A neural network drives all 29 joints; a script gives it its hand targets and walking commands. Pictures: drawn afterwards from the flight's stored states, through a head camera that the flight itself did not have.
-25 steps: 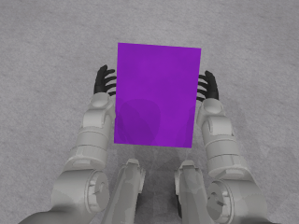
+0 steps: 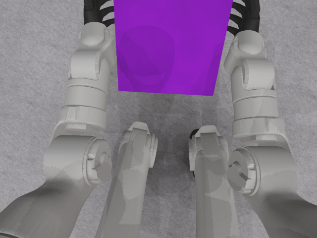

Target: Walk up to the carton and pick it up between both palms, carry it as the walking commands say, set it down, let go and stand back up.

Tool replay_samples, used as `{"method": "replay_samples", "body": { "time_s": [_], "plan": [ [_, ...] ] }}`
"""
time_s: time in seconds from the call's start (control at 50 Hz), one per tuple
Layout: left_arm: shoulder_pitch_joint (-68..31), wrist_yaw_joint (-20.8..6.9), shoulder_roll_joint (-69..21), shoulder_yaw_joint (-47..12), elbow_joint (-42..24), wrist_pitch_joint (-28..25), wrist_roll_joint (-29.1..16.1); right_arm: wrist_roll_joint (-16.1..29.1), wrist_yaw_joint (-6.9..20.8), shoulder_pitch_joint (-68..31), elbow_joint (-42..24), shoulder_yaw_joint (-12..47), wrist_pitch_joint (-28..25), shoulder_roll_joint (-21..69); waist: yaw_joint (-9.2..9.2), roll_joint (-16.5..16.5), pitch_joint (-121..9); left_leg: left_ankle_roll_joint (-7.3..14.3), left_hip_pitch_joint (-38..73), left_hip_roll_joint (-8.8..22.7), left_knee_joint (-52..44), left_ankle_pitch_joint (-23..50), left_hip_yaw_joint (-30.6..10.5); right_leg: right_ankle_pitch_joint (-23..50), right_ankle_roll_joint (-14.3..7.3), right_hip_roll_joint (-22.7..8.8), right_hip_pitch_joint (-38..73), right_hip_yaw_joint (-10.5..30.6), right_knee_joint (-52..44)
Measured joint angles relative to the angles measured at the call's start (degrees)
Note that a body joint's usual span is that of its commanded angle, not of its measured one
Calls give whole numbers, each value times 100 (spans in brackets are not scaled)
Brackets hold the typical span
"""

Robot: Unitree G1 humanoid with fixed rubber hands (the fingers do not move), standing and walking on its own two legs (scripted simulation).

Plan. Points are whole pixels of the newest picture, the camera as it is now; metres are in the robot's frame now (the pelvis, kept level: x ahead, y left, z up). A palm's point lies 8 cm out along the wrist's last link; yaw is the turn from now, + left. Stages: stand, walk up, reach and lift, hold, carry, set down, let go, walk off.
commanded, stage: set down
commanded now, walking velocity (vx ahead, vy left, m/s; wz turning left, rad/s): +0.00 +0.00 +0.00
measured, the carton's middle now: (168, 24) +0.57 +0.02 -0.19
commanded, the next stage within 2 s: none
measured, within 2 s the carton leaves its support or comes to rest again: neither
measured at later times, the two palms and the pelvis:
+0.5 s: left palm (108, 29) +0.55 +0.16 -0.18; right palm (228, 37) +0.55 -0.12 -0.20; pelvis -0.01 +0.00 -0.07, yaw +0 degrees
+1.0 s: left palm (112, 27) +0.58 +0.17 -0.25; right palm (224, 28) +0.59 -0.13 -0.25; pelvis +0.02 +0.01 -0.10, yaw +0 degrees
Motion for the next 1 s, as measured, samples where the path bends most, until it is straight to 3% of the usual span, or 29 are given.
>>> {"method": "replay_samples", "body": {
  "time_s": [0.06, 0.18, 0.26, 0.5, 0.68, 0.74, 0.78, 0.88, 1.0],
  "plan": [
    [-587, -9, 263, -92, -384, 18, -132, 256, -153, -598, -353, 173, -12, -230, 7, -26, 1421, -24, 473, 4, 212, -36, 14, -14, 22, 45, 460, 5, 207],
    [-515, 156, 402, -263, -719, 405, -590, 780, -426, -518, -549, 499, 218, -354, -14, -69, 1268, -99, -357, -61, 827, -58, -37, -13, 62, 101, -351, -76, 767],
    [-583, 338, 414, -433, -549, 561, -630, 987, -381, -618, -288, 577, 358, -549, -33, -125, 1265, -115, -489, -87, 1087, -111, -25, -69, 94, 123, -485, -78, 1030],
    [-1279, 167, 610, -384, 701, 22, -385, 601, -229, -1133, 686, 183, -151, -499, -9, -49, 1237, -131, -670, -103, 1327, -178, -6, -152, 78, 107, -673, -100, 1297],
    [-1301, 362, 660, -565, 865, -239, -600, 809, -173, -1449, 1159, 449, -366, -762, -27, -75, 1242, -98, -1075, -57, 1647, -289, 36, -234, 132, 170, -1081, -97, 1589],
    [-1281, 434, 646, -642, 895, -312, -722, 948, -39, -1438, 1272, 492, -461, -876, -53, -109, 1241, -83, -1157, -106, 1785, -346, 35, -346, 129, 99, -1127, -126, 1738],
    [-1307, 367, 690, -668, 1021, -376, -699, 931, 106, -1460, 1370, 447, -542, -861, -16, -140, 1234, -65, -1171, -79, 1888, -418, 20, -405, 128, 105, -1138, -160, 1811],
    [-1361, -297, 789, -612, 1237, -514, -600, 730, 144, -1547, 1641, 229, -798, -859, 31, -62, 1221, 14, -1211, -46, 2080, -563, 56, -558, 133, 84, -1144, -172, 1968],
    [-1384, -720, 846, -480, 1357, -645, -560, 691, 535, -1549, 1739, 152, -996, -1007, 18, 16, 1218, 110, -1257, -17, 2212, -698, 159, -731, 149, 13, -1174, -131, 2129]
  ]
}}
